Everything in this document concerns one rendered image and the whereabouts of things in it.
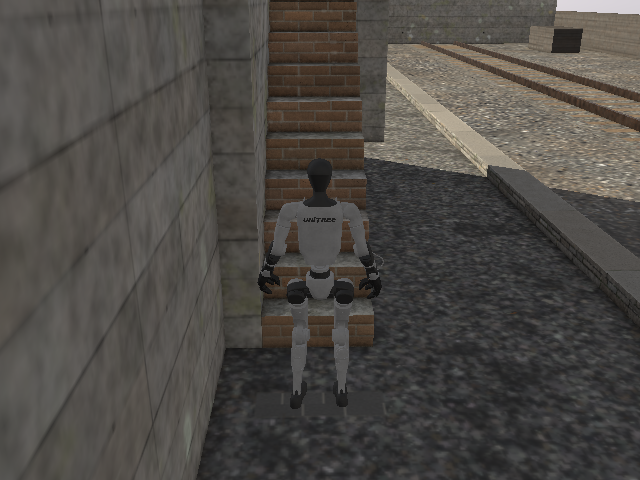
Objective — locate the stairs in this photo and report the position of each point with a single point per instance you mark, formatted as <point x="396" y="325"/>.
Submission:
<point x="314" y="110"/>

